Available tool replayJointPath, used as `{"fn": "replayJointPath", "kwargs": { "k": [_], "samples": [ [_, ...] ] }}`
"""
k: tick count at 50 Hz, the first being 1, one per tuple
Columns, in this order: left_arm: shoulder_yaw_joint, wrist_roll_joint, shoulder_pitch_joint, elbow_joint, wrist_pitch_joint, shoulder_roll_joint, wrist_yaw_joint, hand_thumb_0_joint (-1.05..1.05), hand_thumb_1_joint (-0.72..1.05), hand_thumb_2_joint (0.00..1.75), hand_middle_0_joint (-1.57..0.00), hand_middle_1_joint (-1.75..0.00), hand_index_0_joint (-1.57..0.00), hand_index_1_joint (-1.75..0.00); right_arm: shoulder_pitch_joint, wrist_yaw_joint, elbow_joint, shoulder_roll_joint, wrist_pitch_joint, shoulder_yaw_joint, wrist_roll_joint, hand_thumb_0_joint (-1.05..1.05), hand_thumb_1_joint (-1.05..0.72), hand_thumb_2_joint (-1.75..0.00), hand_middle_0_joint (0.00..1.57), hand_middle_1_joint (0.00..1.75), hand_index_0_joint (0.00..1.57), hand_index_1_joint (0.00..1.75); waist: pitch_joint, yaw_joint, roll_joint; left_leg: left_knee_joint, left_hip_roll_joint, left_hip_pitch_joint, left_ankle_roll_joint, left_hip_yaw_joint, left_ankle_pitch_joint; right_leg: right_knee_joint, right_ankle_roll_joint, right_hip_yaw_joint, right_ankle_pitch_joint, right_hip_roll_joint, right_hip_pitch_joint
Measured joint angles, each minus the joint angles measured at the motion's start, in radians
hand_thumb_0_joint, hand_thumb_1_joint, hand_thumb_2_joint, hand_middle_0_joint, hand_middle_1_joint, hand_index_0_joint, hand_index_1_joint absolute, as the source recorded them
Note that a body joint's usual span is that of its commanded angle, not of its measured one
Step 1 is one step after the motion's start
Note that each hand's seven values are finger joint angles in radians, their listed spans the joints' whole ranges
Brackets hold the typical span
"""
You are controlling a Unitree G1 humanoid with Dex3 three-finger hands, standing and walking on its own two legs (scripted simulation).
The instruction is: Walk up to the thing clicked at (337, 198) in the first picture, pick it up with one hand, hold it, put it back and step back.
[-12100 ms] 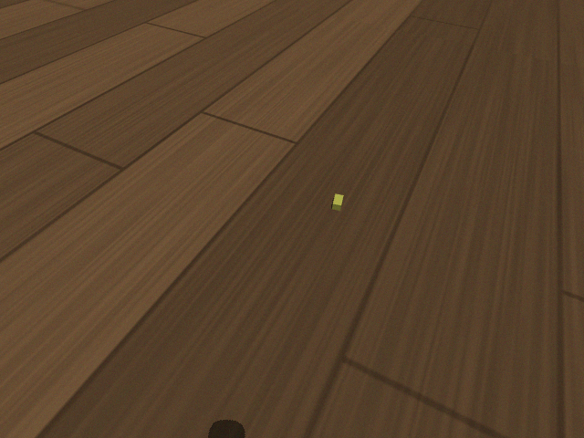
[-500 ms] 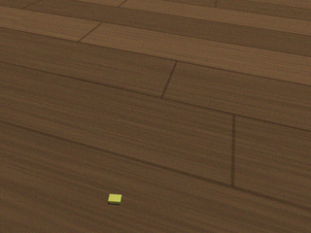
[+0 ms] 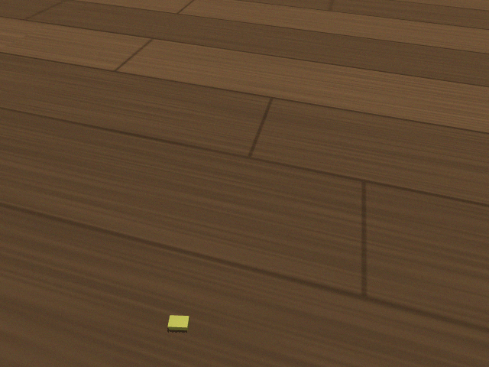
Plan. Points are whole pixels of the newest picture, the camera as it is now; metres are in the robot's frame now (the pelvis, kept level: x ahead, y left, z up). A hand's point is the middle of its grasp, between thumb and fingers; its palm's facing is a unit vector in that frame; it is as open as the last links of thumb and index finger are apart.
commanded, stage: stand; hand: left
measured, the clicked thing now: (179, 322) +0.44 +0.25 -0.76
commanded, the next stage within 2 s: none
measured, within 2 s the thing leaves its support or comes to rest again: neither
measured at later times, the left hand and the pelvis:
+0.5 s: hand out of the picture +0.07 +0.25 -0.15, palm faces +0.00 -0.94 -0.35, open 7.4 cm; pelvis -0.01 -0.01 +0.00, yaw +1 degrees
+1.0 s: hand out of the picture +0.07 +0.25 -0.15, palm faces +0.00 -0.94 -0.35, open 7.4 cm; pelvis +0.00 -0.01 +0.00, yaw +2 degrees
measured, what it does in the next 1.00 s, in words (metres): stands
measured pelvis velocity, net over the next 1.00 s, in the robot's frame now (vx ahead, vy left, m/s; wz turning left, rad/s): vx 0.00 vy -0.01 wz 0.03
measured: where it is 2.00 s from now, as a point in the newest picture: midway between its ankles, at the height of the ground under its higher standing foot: outside the picture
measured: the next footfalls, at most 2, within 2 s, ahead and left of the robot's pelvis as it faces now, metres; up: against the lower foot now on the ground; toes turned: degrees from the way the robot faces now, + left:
none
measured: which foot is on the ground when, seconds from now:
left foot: down 0.00-1.00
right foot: down 0.00-1.00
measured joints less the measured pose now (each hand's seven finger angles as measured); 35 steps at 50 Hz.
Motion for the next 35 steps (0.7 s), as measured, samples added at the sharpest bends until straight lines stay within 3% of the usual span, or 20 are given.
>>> {"fn": "replayJointPath", "kwargs": {
  "k": [10,35],
  "samples": [
    [-0.002,-0.001,-0.018,0.004,0.004,0.001,0.004,0.00,0.90,0.90,-0.21,-0.30,-0.20,-0.30,0.007,0.000,0.029,0.014,0.011,0.005,0.000,0.00,-0.90,-0.90,0.20,0.30,0.20,0.30,0.008,-0.011,-0.004,-0.059,-0.003,0.018,-0.004,-0.011,0.042,-0.056,0.000,-0.011,0.035,-0.006,0.022],
    [-0.006,0.003,0.049,0.023,0.005,0.007,0.001,0.00,0.90,0.90,-0.21,-0.30,-0.20,-0.30,0.034,0.008,0.025,0.009,0.015,0.003,-0.004,0.00,-0.91,-0.90,0.20,0.30,0.20,0.30,-0.006,0.006,0.000,-0.052,0.005,-0.002,-0.011,-0.030,0.048,-0.068,-0.009,-0.030,0.045,-0.001,0.017]
  ]
}}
